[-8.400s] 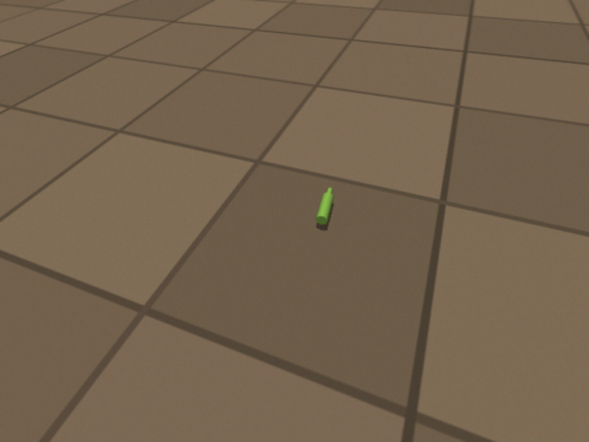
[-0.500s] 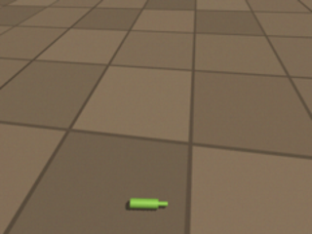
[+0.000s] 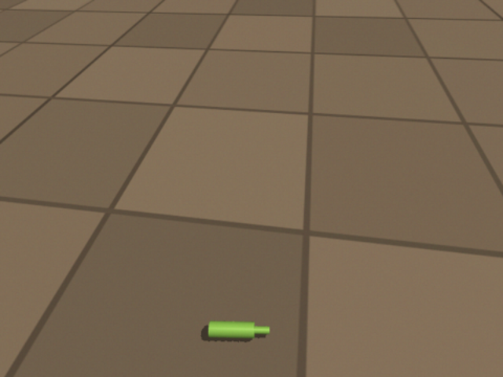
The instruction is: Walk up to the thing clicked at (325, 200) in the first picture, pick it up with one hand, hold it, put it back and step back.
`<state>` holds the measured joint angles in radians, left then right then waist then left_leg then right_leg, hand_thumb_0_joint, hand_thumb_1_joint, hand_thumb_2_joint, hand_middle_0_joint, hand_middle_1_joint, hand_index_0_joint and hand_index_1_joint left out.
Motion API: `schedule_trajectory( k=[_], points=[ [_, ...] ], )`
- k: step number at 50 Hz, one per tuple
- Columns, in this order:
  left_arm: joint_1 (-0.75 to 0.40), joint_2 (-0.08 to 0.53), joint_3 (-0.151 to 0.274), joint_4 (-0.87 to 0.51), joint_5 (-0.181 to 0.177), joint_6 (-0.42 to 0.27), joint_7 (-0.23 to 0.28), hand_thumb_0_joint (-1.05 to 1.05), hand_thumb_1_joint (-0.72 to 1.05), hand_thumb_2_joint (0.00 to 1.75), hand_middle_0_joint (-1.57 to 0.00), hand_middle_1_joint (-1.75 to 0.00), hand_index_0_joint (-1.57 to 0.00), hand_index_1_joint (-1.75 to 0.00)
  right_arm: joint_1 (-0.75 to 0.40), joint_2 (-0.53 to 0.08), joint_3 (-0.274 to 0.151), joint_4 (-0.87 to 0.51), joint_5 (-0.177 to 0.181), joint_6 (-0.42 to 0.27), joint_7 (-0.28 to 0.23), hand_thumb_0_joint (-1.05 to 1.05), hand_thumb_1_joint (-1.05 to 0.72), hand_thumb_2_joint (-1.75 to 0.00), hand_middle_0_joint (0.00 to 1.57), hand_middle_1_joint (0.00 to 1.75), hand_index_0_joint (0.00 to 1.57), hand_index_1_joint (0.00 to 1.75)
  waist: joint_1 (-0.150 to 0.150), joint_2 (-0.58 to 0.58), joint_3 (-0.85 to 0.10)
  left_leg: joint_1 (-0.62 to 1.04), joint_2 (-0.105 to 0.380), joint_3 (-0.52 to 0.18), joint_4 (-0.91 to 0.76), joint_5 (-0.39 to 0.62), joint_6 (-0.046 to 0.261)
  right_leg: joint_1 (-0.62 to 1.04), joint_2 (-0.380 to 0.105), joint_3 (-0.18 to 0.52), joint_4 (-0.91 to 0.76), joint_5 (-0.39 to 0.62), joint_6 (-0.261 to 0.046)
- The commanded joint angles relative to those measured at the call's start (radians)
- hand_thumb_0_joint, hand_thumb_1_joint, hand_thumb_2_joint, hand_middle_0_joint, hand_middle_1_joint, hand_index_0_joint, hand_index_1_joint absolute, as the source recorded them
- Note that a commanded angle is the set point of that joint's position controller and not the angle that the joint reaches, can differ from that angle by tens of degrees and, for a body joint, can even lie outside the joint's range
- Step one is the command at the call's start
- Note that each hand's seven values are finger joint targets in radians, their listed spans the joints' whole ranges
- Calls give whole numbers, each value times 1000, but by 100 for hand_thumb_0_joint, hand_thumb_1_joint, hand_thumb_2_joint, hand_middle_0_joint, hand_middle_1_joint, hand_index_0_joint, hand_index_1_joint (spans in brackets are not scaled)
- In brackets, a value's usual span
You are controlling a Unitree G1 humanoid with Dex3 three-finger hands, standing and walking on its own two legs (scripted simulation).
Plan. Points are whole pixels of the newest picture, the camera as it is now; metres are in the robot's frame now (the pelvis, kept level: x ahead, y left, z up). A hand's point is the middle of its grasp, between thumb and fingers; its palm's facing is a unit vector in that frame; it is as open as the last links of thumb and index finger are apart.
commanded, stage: stand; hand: left
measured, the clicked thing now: (239, 329) +0.44 +0.11 -0.75
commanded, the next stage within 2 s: none
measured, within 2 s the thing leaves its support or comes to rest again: neither
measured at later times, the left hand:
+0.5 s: hand out of the picture +0.07 +0.25 -0.16, palm faces -0.02 -0.94 -0.35, open 7.4 cm
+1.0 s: hand out of the picture +0.07 +0.25 -0.16, palm faces -0.02 -0.94 -0.35, open 7.4 cm
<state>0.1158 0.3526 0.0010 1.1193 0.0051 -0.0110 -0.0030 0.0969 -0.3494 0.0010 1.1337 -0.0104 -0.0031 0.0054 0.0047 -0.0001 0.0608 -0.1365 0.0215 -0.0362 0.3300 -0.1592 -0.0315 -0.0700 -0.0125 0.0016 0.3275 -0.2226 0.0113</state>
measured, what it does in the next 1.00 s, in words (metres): stands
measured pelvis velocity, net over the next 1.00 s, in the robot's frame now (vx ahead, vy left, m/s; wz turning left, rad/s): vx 0.00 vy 0.00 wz -0.01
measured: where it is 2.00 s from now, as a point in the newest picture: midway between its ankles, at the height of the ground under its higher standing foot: outside the picture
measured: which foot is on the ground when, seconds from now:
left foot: down 0.00-1.00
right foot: down 0.00-1.00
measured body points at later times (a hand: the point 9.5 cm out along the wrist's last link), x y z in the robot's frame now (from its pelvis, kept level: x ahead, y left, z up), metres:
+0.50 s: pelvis +0.00 +0.00 +0.00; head +0.02 +0.00 +0.45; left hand +0.07 +0.30 -0.13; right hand +0.07 -0.30 -0.13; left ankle +0.01 +0.14 -0.75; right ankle -0.03 -0.13 -0.75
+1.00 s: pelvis +0.00 +0.00 +0.00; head +0.01 +0.00 +0.45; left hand +0.07 +0.30 -0.13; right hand +0.07 -0.30 -0.13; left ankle +0.01 +0.14 -0.75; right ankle -0.03 -0.13 -0.75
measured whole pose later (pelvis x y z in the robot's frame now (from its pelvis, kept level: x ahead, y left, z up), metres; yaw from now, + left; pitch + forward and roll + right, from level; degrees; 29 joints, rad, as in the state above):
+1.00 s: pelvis +0.00 +0.00 +0.00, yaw +0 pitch -2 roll +0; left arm 0.13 0.35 0.00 1.11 0.01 -0.01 0.00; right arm 0.11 -0.35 0.00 1.12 -0.01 0.00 0.00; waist 0.00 0.00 0.06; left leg -0.13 0.03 -0.03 0.33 -0.16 -0.03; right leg -0.06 -0.01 0.01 0.33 -0.23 0.01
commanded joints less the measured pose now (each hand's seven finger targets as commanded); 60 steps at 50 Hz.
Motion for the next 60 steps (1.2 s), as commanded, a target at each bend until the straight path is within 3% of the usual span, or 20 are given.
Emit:
schedule_trajectory(
  k=[1, 14, 26, 47, 60],
  points=[
    [-26, 221, 39, -60, 2, -19, 14, 0, 90, 90, -20, -30, -20, -30, -32, -211, -37, -56, 6, -23, -12, 0, -90, -90, 20, 30, 20, 30, -5, -1, -107, 63, 106, -63, -17, 235, 40, -11, -117, 67, -47, 221, -27],
    [-26, 218, 41, -60, 4, -17, 11, 0, 90, 90, -20, -30, -20, -30, -33, -215, -37, -57, 6, -21, -12, 0, -90, -90, 20, 30, 20, 30, -6, -2, -68, 42, 96, -63, -38, 131, 38, -37, -113, 76, -69, 139, -27],
    [-18, 220, 41, -64, 3, -19, 14, 0, 90, 90, -20, -30, -20, -30, -29, -214, -38, -58, 5, -22, -13, 0, -90, -90, 20, 30, 20, 30, -2, -4, -95, 63, 106, -63, -25, 195, 42, -19, -115, 73, -56, 191, -28],
    [-21, 220, 42, -67, 5, -16, 13, 0, 90, 90, -20, -30, -20, -30, -15, -215, -39, -65, 3, -20, -14, 0, -90, -90, 20, 30, 20, 30, -7, -5, -68, 45, 101, -58, -32, 141, 41, -34, -114, 80, -65, 141, -31],
    [-17, 220, 42, -69, 3, -16, 13, 0, 90, 90, -20, -30, -20, -30, -13, -210, -39, -69, 4, -22, -14, 0, -90, -90, 20, 30, 20, 30, -5, -8, -84, 61, 106, -57, -24, 191, 41, -25, -115, 75, -51, 187, -32]
  ],
)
